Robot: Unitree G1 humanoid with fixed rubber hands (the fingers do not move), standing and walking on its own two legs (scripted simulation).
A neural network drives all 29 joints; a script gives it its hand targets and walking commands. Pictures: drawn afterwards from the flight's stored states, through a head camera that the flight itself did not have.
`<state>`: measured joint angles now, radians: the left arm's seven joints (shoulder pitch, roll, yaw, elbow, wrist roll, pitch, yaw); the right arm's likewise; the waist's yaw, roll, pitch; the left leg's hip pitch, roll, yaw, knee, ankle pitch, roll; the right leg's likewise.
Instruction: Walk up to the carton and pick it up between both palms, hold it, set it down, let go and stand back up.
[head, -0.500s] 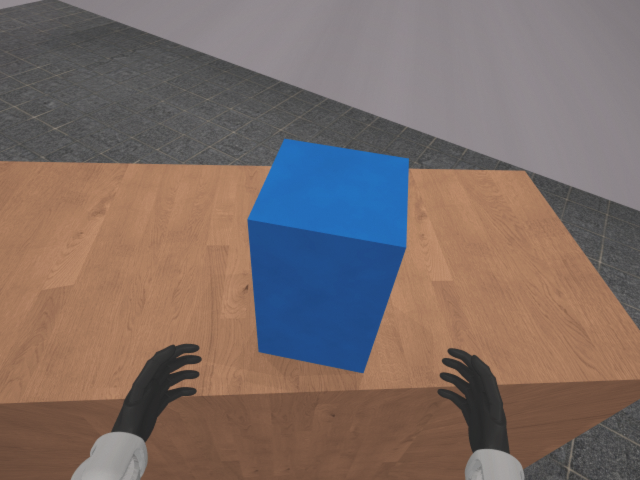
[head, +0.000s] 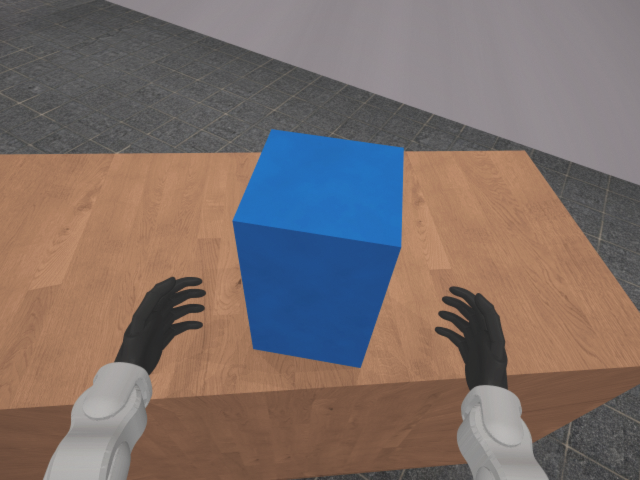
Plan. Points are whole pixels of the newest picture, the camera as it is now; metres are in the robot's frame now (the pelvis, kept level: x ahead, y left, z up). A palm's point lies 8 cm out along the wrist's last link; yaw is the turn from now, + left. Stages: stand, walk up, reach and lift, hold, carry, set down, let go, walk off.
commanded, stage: reach and lift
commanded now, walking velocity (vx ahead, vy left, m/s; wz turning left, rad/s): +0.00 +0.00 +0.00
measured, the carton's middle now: (320, 259) +0.39 +0.03 +0.05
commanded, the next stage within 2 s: none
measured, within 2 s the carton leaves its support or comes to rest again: neither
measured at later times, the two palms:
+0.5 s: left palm (158, 269) +0.30 +0.20 +0.12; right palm (489, 305) +0.29 -0.16 +0.11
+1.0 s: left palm (172, 192) +0.36 +0.19 +0.17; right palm (500, 236) +0.34 -0.17 +0.17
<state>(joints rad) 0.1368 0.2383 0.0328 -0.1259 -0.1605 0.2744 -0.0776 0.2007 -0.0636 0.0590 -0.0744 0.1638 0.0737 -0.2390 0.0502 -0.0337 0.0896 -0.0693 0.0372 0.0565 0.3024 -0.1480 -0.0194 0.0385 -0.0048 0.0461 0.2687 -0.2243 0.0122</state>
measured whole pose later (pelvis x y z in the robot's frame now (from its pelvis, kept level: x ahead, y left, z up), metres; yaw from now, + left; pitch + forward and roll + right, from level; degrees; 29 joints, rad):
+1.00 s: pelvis -0.02 +0.00 +0.00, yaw +0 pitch -2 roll +0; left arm -0.60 0.30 0.16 0.04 -0.15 0.81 -0.02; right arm -0.52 -0.18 0.02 0.11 0.39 0.48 -0.35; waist -0.06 -0.05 0.05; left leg -0.18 0.05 0.06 0.36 -0.14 -0.01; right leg -0.08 0.00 0.04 0.33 -0.21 0.02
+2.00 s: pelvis -0.03 +0.00 +0.00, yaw +0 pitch +3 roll -1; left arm -0.98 0.27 0.07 0.89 -0.12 0.34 0.05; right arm -0.89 -0.08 0.01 0.83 0.33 0.24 -0.35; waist -0.06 -0.05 -0.03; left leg -0.31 0.06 0.04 0.38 -0.13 -0.01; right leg -0.19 0.01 0.01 0.31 -0.18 0.02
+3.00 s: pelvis -0.01 +0.02 +0.00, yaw -1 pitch +5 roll -2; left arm -0.86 0.06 0.23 0.88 0.16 0.12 0.04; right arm -0.77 0.06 -0.17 0.91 0.07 -0.06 -0.30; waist -0.04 -0.06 -0.03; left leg -0.33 0.05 0.05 0.40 -0.16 0.00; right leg -0.20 0.00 0.02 0.28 -0.18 0.03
